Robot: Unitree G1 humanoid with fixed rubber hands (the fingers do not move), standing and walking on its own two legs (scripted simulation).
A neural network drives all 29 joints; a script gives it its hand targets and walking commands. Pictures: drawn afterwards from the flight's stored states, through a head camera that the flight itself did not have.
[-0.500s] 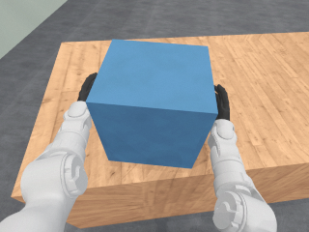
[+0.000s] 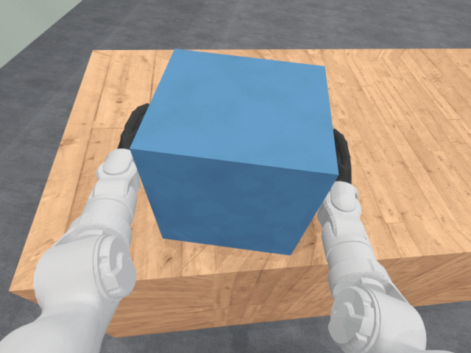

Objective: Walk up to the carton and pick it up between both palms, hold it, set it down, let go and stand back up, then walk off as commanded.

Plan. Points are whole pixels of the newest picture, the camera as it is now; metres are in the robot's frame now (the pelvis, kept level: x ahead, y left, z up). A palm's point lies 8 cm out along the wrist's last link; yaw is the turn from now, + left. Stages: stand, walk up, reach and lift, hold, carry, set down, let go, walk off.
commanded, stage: set down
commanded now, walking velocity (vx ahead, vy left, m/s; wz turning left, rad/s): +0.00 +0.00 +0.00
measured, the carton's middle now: (236, 159) +0.46 -0.07 +0.04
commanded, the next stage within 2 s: none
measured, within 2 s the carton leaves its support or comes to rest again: neither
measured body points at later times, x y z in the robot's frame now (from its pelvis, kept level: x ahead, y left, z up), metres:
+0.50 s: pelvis -0.01 +0.01 -0.02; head +0.09 +0.02 +0.42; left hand +0.49 +0.11 +0.03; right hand +0.37 -0.26 +0.02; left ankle +0.00 +0.11 -0.74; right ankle +0.00 -0.12 -0.74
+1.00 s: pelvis -0.06 +0.01 -0.04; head -0.01 +0.03 +0.41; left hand +0.42 +0.14 +0.05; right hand +0.30 -0.27 +0.04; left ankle -0.01 +0.11 -0.74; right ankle +0.00 -0.12 -0.74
